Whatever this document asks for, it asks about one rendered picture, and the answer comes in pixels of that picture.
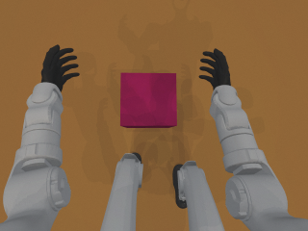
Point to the left robot forearm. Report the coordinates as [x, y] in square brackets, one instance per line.
[41, 134]

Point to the robot right hand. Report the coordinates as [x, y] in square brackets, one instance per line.
[220, 73]

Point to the robot left hand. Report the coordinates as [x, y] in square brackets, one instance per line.
[53, 70]

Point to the robot left upper arm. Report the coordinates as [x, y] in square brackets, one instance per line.
[34, 198]

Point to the robot right shin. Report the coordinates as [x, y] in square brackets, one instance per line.
[188, 164]

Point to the carton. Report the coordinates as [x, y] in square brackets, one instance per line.
[148, 100]

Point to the robot left thigh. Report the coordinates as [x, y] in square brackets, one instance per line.
[121, 211]

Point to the robot right upper arm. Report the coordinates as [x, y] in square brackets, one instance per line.
[259, 201]

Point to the right robot forearm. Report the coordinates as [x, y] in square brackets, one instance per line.
[241, 153]

